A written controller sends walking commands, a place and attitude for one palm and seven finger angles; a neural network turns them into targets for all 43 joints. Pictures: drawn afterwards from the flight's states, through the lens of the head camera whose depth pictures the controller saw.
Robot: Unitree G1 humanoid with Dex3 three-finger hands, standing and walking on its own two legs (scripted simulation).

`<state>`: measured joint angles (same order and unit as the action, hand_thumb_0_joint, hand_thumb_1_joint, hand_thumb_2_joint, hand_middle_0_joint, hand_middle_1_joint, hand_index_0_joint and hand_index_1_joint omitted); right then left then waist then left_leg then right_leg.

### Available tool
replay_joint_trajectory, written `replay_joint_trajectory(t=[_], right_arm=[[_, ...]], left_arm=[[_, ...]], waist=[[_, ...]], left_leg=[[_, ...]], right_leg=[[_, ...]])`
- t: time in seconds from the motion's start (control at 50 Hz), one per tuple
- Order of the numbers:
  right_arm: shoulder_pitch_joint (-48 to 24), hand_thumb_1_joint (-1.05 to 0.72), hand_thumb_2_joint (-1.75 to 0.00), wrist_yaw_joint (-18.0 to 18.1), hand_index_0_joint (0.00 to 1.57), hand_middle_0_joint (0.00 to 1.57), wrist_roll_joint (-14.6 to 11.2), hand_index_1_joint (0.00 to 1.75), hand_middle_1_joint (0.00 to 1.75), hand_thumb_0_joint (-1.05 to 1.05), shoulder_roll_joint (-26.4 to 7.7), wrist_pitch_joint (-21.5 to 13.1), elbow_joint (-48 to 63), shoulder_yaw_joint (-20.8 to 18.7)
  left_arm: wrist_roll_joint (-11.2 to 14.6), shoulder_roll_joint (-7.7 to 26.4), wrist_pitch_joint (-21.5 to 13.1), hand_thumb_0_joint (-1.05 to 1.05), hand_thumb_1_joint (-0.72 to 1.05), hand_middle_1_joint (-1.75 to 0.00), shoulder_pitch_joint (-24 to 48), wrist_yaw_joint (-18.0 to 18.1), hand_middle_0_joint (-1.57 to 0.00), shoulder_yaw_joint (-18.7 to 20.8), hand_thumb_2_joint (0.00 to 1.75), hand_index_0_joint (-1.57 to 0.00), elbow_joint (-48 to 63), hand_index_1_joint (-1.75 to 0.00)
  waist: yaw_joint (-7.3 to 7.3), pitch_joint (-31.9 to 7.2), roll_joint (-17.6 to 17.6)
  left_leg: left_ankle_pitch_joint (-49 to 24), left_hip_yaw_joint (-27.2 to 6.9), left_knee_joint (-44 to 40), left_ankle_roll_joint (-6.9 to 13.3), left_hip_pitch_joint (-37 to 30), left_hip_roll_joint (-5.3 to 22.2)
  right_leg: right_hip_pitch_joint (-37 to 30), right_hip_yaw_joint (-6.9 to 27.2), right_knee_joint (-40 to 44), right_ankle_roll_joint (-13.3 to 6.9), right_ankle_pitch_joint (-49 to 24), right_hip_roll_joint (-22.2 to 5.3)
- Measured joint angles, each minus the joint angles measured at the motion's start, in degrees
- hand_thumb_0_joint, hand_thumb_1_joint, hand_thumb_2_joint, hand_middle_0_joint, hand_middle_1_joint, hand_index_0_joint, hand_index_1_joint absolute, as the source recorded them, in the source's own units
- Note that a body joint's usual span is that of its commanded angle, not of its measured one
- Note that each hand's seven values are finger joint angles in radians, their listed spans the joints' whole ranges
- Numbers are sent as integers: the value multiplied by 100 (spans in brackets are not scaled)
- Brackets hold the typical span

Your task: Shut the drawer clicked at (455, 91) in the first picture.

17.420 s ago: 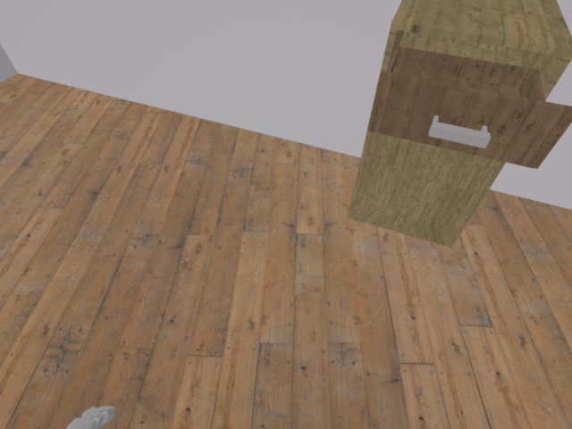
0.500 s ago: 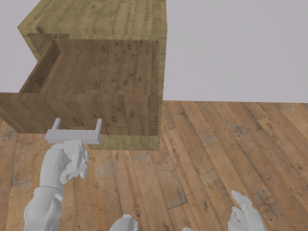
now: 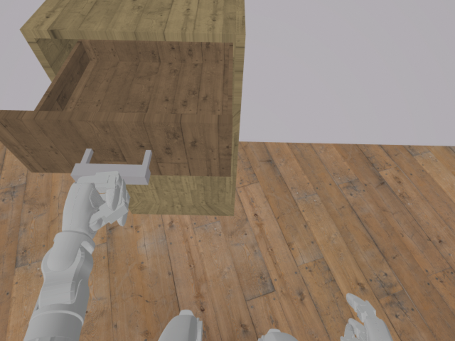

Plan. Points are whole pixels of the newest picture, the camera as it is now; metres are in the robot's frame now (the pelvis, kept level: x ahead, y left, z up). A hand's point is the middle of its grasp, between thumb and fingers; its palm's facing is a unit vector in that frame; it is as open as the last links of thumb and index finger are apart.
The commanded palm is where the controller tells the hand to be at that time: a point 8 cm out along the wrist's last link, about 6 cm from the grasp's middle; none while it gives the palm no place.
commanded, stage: push the drawer shut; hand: left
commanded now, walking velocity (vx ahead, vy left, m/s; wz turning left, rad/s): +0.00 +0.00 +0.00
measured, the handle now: (115, 164) +0.41 +0.22 +0.06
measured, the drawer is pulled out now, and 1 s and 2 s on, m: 0.24 0.11 0.00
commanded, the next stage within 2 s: none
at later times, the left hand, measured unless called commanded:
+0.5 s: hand (134, 172) +0.40 +0.19 +0.05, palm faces -0.01 -1.00 -0.05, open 3.1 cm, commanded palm +0.38 +0.24 +0.06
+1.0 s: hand (138, 147) +0.46 +0.19 +0.05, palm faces +0.00 -1.00 -0.03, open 3.0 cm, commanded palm +0.45 +0.24 +0.06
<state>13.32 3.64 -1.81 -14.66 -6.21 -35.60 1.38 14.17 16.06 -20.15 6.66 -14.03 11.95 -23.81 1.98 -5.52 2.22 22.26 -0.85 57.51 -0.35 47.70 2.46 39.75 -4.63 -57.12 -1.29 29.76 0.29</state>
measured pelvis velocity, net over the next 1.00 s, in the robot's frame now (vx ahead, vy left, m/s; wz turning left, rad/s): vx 0.00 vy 0.01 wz -0.04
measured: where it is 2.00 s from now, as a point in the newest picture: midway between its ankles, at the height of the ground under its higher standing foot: outside the picture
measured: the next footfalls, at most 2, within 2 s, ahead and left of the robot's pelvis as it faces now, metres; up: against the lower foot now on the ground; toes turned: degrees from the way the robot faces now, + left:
none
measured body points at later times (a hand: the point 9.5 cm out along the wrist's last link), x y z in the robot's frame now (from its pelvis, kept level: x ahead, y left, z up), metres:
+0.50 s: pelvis +0.00 +0.01 +0.00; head +0.07 +0.02 +0.44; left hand +0.39 +0.24 +0.06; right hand +0.09 -0.25 -0.11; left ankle +0.06 +0.12 -0.67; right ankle -0.01 -0.11 -0.67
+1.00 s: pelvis +0.00 +0.01 -0.01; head +0.10 +0.02 +0.43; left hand +0.45 +0.24 +0.06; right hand +0.05 -0.25 -0.12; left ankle +0.06 +0.12 -0.67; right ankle -0.01 -0.11 -0.67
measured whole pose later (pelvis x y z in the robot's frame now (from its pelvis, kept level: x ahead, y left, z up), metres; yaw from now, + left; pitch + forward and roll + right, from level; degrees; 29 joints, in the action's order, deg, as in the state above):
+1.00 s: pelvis +0.00 +0.01 -0.01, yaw -2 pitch +17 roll -3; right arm 19.0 1.2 -0.7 -14.6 1.1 -37.5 1.2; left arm 8.1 21.3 -23.4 36.7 -12.2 18.1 -54.2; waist 5.7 -6.1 1.6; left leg 23.2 0.5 59.9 0.8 54.1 3.2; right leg 46.3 -3.1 -58.4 -0.2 29.4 0.9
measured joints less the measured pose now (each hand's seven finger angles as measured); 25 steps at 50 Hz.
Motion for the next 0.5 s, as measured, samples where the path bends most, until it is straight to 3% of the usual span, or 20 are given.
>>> replay_joint_trajectory(t=[0.32, 0.5], right_arm=[[246, -90, -90, -105, 20, 20, 26, 30, 30, 1, -10, 204, -89, -23], [256, -90, -90, -123, 20, 20, 38, 30, 30, 0, 19, 348, -113, 25]], left_arm=[[-259, -7, -181, 0, 86, -160, 954, 320, -140, -24, 94, -141, -907, -160], [-381, 161, -174, -1, 85, -160, 1735, 296, -140, 103, 94, -141, -1698, -160]], waist=[[93, 7, -24], [180, 15, -47]], left_leg=[[-33, 58, 14, 57, 127, -11], [-33, 64, 52, 75, 254, 4]], right_leg=[[142, 59, -10, 51, -55, -18], [261, 70, -18, 68, -79, -3]])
